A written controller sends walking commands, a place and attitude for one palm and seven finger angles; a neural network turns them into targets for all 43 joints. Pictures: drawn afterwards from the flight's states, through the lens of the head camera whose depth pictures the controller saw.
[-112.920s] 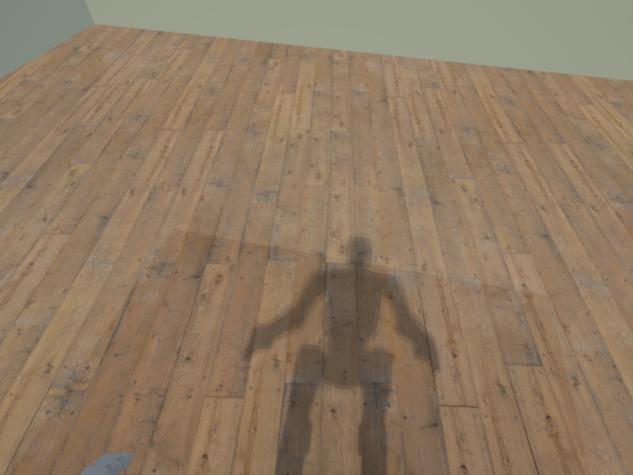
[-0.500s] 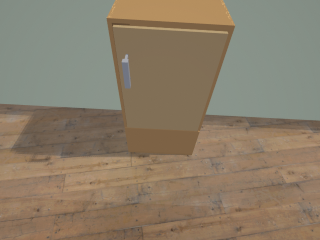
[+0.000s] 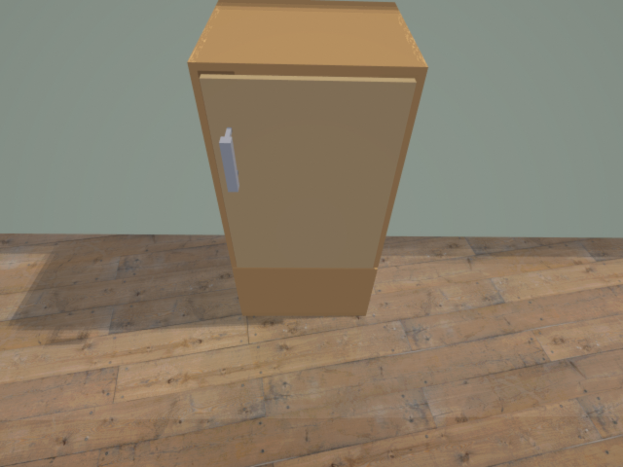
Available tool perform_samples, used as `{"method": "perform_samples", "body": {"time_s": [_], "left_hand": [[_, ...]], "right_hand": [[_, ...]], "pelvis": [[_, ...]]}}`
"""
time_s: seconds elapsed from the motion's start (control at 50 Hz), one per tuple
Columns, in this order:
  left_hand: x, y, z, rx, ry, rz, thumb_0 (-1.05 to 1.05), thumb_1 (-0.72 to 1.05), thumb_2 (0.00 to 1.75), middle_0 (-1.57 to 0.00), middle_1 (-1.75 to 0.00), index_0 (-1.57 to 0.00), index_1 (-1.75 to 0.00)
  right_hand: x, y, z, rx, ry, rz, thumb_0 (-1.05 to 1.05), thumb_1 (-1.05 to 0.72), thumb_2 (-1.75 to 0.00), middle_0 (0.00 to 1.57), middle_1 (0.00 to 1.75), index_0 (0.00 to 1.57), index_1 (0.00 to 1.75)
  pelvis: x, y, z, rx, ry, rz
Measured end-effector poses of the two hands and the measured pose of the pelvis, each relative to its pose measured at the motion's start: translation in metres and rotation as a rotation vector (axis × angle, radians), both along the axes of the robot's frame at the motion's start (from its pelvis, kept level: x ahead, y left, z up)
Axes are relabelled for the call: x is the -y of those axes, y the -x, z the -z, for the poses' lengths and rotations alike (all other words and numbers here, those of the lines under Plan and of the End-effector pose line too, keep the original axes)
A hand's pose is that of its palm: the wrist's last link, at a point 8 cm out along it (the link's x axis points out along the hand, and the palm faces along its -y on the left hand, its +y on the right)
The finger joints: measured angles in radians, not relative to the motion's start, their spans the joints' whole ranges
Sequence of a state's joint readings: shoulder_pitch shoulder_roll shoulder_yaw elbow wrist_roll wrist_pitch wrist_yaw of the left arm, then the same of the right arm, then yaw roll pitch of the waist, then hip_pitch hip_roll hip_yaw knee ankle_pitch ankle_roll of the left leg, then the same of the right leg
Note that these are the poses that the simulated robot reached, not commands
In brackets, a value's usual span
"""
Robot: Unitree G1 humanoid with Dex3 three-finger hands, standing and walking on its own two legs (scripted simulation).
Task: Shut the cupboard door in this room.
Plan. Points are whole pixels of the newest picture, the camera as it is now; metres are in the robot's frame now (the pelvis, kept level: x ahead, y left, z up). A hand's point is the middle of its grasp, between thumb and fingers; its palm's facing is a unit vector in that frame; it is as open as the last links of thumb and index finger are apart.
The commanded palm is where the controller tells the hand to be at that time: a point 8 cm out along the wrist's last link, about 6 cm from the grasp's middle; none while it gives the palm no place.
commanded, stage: let the arm hang, fingers relaxed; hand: left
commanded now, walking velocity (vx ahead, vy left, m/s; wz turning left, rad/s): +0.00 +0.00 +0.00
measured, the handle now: (231, 159) +0.72 +0.21 -0.02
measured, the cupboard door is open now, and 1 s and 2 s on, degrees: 0 0 0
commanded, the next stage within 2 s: look to check the result in 0.08 s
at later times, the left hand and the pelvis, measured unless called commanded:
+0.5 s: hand out of the picture -0.02 +0.16 -0.17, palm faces +0.06 -0.98 -0.19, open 7.4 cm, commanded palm none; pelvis +0.02 -0.01 +0.00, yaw +0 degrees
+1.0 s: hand out of the picture +0.02 +0.15 -0.17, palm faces +0.05 -0.98 -0.19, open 7.4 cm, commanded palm none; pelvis +0.04 -0.02 +0.00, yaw +0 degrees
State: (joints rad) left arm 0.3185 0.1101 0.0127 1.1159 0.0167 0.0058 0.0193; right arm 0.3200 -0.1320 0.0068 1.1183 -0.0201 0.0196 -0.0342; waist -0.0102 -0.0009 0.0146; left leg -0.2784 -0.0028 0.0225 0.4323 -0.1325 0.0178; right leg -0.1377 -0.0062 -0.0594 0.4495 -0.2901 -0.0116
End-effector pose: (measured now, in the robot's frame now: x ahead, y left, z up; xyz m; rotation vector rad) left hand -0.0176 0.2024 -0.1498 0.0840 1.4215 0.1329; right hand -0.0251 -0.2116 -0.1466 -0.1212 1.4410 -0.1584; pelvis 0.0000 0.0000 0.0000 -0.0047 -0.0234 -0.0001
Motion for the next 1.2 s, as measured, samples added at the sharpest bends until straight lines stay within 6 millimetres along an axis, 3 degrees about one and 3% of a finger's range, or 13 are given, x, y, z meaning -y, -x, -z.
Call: {"method": "perform_samples", "body": {"time_s": [0.3, 0.48, 0.8, 1.2], "left_hand": [[-0.003, 0.004, -0.005, -0.049, -0.035, -0.023, 0.01, 0.9, 0.9, -0.19, -0.3, -0.2, -0.3], [-0.004, 0.006, -0.007, -0.07, -0.048, -0.028, 0.01, 0.9, 0.9, -0.19, -0.3, -0.2, -0.3], [0.006, -0.018, -0.006, -0.036, -0.037, -0.013, 0.01, 0.9, 0.9, -0.19, -0.3, -0.2, -0.3], [0.006, -0.034, -0.008, -0.02, -0.056, -0.013, 0.01, 0.9, 0.9, -0.19, -0.3, -0.2, -0.3]], "right_hand": [[0.0, -0.017, 0.002, -0.002, -0.017, -0.009, 0.0, -0.91, -0.9, 0.2, 0.3, 0.2, 0.3], [0.012, -0.034, 0.002, 0.014, -0.001, -0.022, 0.01, -0.91, -0.9, 0.2, 0.3, 0.2, 0.3], [0.026, -0.056, -0.001, 0.037, 0.019, -0.035, 0.01, -0.91, -0.9, 0.2, 0.3, 0.2, 0.3], [0.03, -0.062, 0.0, 0.024, 0.013, -0.036, 0.0, -0.91, -0.9, 0.2, 0.3, 0.2, 0.3]], "pelvis": [[0.006, -0.011, -0.001, 0.0, -0.001, -0.004], [0.009, -0.018, -0.001, 0.003, -0.004, -0.002], [0.017, -0.029, -0.002, 0.002, -0.007, 0.0], [0.023, -0.04, -0.003, 0.004, -0.011, -0.002]]}}
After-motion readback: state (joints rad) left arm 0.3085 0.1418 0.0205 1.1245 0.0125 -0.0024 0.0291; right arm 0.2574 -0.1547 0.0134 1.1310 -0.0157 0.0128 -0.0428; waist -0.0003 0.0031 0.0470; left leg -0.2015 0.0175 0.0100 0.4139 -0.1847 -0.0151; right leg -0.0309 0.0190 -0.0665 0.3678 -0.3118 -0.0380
